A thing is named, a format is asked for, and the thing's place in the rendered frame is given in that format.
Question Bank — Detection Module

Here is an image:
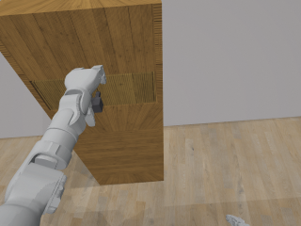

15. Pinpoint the right robot hand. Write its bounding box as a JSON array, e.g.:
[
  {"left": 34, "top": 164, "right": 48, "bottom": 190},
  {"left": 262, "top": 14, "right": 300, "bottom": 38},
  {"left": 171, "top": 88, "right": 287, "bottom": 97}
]
[{"left": 226, "top": 215, "right": 250, "bottom": 226}]

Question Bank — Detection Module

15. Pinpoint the left robot hand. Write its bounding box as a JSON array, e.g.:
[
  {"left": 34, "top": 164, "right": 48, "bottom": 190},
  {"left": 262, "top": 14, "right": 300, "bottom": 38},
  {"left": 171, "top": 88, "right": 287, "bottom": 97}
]
[{"left": 64, "top": 65, "right": 106, "bottom": 127}]

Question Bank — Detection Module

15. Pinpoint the left robot forearm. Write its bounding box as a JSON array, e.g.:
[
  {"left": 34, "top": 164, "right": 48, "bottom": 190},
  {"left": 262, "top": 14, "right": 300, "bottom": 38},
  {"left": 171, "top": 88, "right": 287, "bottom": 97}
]
[{"left": 5, "top": 87, "right": 91, "bottom": 203}]

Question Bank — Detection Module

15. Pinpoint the handle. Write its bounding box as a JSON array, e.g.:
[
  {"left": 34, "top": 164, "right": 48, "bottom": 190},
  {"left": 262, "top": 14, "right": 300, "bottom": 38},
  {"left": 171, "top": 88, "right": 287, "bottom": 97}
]
[{"left": 90, "top": 91, "right": 103, "bottom": 113}]

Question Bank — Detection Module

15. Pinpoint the drawer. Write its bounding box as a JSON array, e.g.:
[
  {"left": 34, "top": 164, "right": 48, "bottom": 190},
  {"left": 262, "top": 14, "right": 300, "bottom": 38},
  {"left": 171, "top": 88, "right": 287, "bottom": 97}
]
[{"left": 31, "top": 72, "right": 156, "bottom": 110}]

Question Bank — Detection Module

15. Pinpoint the left robot upper arm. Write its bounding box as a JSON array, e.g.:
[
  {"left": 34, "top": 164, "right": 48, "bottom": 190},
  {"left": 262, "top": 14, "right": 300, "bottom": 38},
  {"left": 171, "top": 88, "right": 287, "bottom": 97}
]
[{"left": 0, "top": 162, "right": 67, "bottom": 226}]

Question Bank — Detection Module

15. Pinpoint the cabinet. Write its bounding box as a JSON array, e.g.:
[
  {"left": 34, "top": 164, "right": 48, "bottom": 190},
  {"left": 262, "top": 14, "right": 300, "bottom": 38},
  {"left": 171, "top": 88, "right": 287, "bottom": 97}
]
[{"left": 0, "top": 0, "right": 165, "bottom": 186}]

